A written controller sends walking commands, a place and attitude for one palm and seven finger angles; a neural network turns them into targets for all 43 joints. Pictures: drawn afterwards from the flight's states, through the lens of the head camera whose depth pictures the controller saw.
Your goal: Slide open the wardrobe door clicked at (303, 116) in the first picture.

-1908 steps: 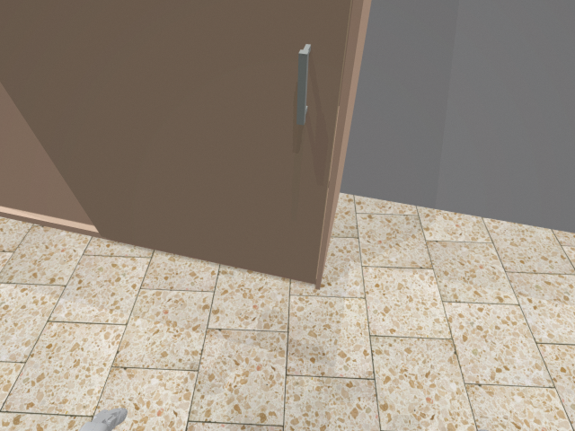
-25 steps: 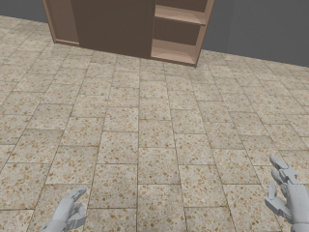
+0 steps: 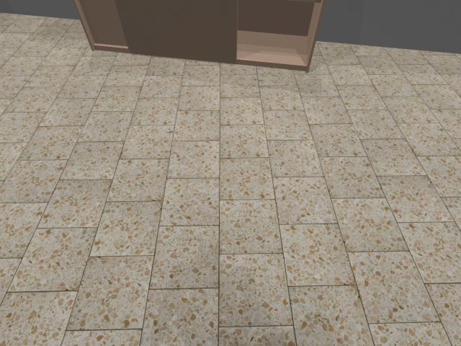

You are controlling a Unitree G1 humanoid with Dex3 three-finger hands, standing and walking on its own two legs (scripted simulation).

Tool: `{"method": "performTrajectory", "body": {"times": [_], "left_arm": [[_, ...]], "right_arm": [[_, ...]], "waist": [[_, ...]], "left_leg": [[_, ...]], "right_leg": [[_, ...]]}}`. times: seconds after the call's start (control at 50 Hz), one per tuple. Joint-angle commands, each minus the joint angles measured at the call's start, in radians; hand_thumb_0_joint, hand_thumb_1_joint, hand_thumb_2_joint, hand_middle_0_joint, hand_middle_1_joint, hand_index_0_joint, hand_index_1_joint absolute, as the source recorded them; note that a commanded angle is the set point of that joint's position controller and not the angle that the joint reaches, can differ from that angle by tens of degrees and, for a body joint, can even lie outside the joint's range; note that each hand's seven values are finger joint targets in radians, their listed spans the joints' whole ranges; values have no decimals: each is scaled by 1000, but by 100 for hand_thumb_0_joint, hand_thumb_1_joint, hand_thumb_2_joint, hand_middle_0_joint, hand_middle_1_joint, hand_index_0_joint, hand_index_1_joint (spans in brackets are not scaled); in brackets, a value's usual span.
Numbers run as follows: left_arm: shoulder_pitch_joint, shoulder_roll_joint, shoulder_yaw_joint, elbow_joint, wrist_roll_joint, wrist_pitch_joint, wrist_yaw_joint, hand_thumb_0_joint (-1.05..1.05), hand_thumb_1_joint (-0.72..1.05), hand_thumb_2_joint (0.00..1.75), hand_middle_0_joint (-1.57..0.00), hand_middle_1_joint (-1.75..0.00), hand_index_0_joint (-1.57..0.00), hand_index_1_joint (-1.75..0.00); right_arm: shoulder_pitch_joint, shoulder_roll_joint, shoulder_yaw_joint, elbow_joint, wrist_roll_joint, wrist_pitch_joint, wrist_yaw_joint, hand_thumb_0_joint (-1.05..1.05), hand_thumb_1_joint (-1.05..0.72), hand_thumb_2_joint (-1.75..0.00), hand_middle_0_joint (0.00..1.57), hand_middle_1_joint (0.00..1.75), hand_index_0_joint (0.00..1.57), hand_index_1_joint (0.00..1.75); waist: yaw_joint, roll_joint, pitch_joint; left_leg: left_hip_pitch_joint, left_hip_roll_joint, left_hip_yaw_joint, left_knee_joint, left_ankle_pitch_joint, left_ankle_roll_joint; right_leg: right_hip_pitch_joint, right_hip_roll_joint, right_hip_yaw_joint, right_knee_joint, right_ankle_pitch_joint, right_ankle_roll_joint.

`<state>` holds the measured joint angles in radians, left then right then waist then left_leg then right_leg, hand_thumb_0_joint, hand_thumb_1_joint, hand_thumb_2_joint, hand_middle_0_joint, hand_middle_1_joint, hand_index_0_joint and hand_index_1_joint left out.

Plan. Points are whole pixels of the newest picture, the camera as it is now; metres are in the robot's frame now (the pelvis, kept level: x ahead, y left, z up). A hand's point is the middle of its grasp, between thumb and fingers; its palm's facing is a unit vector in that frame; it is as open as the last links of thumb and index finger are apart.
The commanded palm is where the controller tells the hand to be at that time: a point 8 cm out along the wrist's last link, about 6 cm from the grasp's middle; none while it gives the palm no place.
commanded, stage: let the arm hang, fingers relaxed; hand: right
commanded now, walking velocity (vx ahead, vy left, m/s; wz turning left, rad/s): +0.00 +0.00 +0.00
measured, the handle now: out of the picture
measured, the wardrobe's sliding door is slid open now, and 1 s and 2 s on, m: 0.58 0.58 0.58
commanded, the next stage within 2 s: look to check the result in 0.50 s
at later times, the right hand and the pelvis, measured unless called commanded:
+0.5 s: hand out of the picture +0.00 -0.15 -0.18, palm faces -0.01 +0.99 -0.11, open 7.3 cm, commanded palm none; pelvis +0.02 -0.01 +0.00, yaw +1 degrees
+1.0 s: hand out of the picture +0.01 -0.16 -0.18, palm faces +0.00 +0.99 -0.14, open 7.4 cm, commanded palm none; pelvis +0.04 -0.01 +0.00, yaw +1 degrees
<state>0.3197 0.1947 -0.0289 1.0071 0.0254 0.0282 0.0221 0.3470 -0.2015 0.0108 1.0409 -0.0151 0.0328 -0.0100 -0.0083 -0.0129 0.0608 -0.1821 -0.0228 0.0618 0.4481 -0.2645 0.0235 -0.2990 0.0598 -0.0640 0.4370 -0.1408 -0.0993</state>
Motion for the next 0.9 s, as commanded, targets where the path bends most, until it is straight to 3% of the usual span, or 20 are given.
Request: {"method": "performTrajectory", "body": {"times": [0.0, 0.14, 0.4, 0.52, 0.72, 0.88], "left_arm": [[23, 128, 32, -27, 1, -28, 15, 0, 90, 90, -20, -30, -20, -30], [22, 100, 34, 18, -1, -31, 14, 0, 90, 90, -20, -30, -20, -30], [35, 62, 28, 67, -5, -45, 22, 0, 90, 90, -20, -30, -20, -30], [51, 55, 26, 83, -9, -49, 25, 0, 90, 90, -20, -30, -20, -30], [66, 46, 25, 102, -10, -53, 31, 0, 90, 90, -20, -30, -20, -30], [68, 38, 23, 116, -10, -55, 34, 0, 90, 90, -20, -30, -20, -30]], "right_arm": [[35, -63, -10, -6, -3, -24, -12, 0, -90, -90, 20, 30, 20, 30], [62, -42, -7, 39, -7, -30, -19, 0, -90, -90, 20, 30, 20, 30], [64, -19, -6, 75, -5, -37, -25, 0, -90, -90, 20, 30, 20, 30], [59, -13, -5, 83, -2, -42, -27, 0, -90, -90, 20, 30, 20, 30], [65, -2, -7, 95, 0, -41, -30, 0, -90, -90, 20, 30, 20, 30], [61, 1, -8, 101, 1, -37, -32, 0, -90, -90, 20, 30, 20, 30]], "waist": [[7, 29, -6], [5, 77, 15], [7, -21, 3], [8, 15, -5], [6, 21, -20], [8, 23, 8]], "left_leg": [[-62, 98, -156, -72, -87, 27], [-84, 107, -167, -93, -71, 20], [-68, 115, -166, -99, -6, 13], [-45, 122, -167, -115, 22, 15], [-24, 123, -162, -111, 47, 13], [-27, 126, -156, -108, 41, 9]], "right_leg": [[31, -197, 286, -204, -251, 16], [47, -190, 260, -216, -227, 18], [101, -180, 238, -204, -113, 26], [118, -176, 227, -168, -16, 22], [150, -182, 229, -151, 70, 17], [152, -184, 230, -166, 70, 21]]}}
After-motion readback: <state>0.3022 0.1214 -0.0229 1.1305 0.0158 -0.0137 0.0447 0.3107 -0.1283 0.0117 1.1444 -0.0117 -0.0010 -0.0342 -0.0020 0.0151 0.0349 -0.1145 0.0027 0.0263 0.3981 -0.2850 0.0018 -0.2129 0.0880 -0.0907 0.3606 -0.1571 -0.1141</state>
